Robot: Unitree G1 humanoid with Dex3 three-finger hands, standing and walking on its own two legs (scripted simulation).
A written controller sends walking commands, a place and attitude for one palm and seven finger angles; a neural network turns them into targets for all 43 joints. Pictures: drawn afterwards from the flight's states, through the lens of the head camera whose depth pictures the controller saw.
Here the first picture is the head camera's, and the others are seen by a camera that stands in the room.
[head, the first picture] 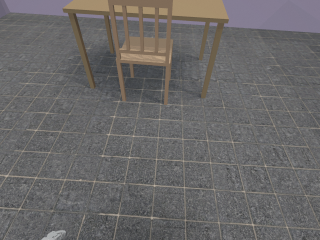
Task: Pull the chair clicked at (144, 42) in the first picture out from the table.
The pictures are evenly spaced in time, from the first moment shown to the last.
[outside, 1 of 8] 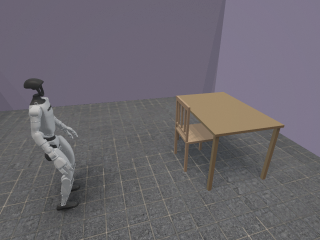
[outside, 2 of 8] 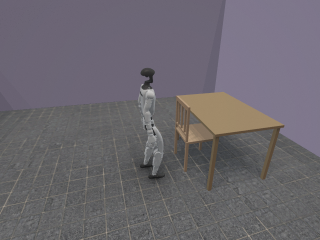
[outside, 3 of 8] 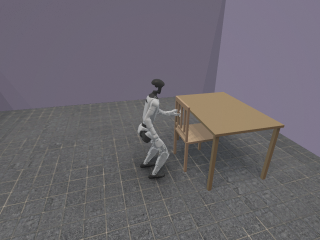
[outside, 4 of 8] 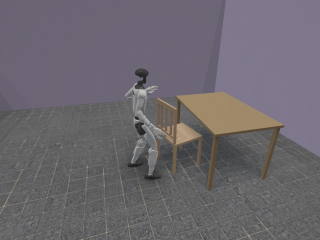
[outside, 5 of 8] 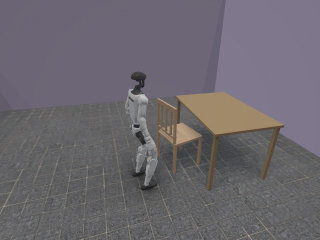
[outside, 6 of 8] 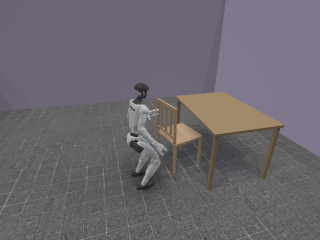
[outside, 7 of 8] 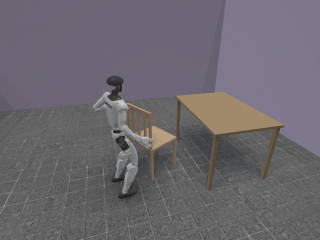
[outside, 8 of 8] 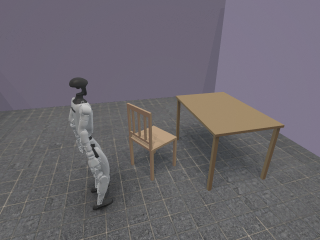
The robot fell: no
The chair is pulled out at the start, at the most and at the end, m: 0.00 0.57 0.57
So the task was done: yes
